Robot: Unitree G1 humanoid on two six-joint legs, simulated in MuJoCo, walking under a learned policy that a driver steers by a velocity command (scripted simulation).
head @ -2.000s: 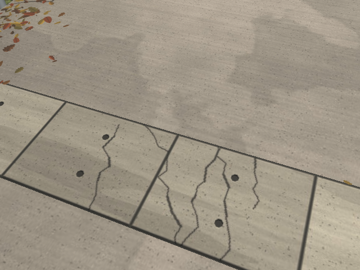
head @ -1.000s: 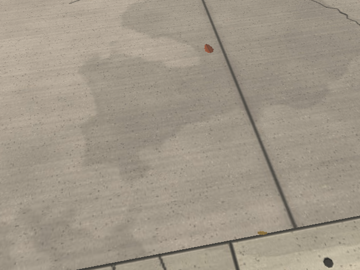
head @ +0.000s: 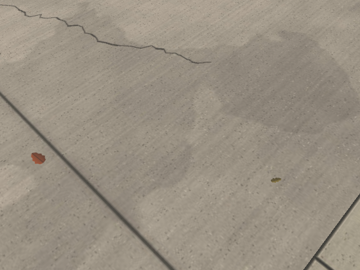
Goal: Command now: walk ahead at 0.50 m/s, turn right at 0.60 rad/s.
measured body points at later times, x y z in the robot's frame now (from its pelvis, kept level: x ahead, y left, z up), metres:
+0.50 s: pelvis +0.28 +0.05 +0.00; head +0.30 +0.04 +0.45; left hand +0.50 +0.27 -0.10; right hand +0.26 -0.24 -0.11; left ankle +0.30 +0.15 -0.74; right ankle +0.28 -0.11 -0.67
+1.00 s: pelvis +0.51 -0.12 +0.00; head +0.53 -0.15 +0.45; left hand +0.74 +0.07 -0.10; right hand +0.50 -0.44 -0.10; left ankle +0.67 +0.00 -0.67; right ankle +0.48 -0.18 -0.74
